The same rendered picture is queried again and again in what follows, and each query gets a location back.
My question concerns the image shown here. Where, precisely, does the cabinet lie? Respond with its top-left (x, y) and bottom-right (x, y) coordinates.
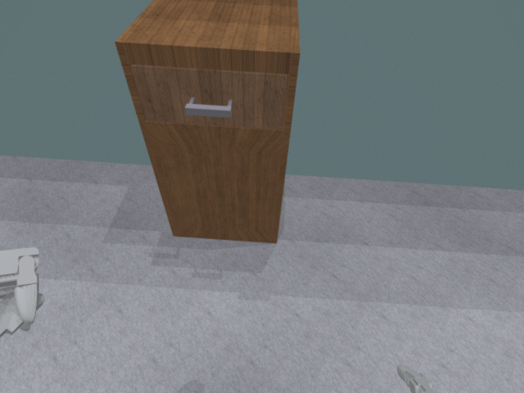
top-left (115, 0), bottom-right (300, 243)

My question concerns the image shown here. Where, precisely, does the drawer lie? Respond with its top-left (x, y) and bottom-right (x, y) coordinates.
top-left (131, 65), bottom-right (288, 129)

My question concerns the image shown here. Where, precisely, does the handle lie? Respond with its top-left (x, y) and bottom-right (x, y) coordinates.
top-left (185, 97), bottom-right (233, 118)

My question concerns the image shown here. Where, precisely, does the left robot hand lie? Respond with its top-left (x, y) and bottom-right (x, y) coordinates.
top-left (0, 247), bottom-right (45, 337)

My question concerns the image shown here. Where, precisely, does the right robot hand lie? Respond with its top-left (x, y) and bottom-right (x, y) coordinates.
top-left (397, 364), bottom-right (438, 393)

